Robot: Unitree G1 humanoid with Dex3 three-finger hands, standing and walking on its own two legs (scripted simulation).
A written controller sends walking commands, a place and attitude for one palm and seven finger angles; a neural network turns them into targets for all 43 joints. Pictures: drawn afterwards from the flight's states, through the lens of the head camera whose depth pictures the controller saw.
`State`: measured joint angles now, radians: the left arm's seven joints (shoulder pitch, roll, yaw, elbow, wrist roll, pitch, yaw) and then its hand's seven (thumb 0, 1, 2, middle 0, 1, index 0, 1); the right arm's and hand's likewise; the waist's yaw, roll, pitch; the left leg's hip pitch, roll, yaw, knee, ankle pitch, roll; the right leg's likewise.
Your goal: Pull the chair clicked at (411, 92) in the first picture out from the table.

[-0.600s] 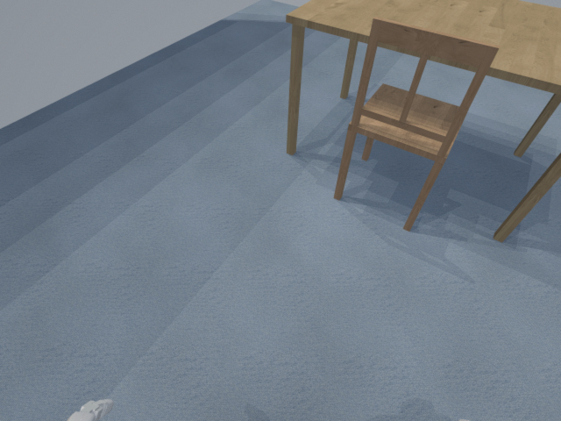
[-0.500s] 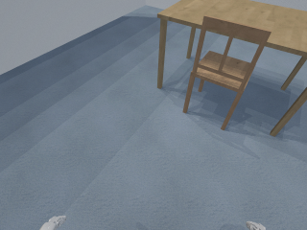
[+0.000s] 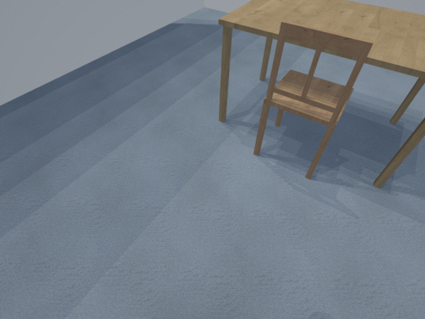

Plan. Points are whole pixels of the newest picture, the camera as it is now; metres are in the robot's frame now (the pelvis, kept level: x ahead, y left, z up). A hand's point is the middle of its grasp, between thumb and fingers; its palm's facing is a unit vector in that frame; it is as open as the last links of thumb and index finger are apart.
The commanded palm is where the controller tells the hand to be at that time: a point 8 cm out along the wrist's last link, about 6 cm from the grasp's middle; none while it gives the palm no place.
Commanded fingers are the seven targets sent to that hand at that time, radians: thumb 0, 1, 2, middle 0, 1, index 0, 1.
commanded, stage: stand and wait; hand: left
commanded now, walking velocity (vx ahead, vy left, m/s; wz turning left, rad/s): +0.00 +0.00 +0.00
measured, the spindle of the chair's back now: (311, 73) +1.17 -0.39 -0.12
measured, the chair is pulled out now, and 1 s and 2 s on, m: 0.00 0.00 0.00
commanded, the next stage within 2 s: look at it before walking up in 0.38 s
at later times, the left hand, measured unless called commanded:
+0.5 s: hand out of the picture +0.05 +0.23 -0.15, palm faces -0.03 -0.94 -0.33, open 7.4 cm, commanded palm none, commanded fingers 0.00 0.90 0.90 -0.20 -0.30 -0.20 -0.30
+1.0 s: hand out of the picture +0.05 +0.23 -0.16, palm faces -0.03 -0.94 -0.33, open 7.4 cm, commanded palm none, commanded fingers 0.00 0.90 0.90 -0.20 -0.30 -0.20 -0.30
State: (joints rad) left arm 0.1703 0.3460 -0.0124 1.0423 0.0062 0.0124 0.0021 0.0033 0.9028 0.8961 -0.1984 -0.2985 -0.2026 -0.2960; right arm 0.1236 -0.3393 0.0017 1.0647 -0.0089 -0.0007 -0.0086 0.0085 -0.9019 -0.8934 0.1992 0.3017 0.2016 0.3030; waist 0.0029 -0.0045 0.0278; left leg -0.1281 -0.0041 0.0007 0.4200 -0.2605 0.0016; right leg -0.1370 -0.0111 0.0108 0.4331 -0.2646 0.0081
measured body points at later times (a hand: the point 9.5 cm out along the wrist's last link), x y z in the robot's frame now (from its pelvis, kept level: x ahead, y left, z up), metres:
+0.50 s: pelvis -0.02 -0.01 +0.00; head -0.02 -0.01 +0.45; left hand +0.05 +0.28 -0.13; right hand +0.05 -0.30 -0.13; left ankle -0.02 +0.12 -0.74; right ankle -0.02 -0.12 -0.74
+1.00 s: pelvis -0.01 -0.01 +0.00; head -0.01 -0.01 +0.45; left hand +0.05 +0.28 -0.13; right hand +0.05 -0.30 -0.13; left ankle -0.02 +0.12 -0.74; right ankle -0.02 -0.12 -0.74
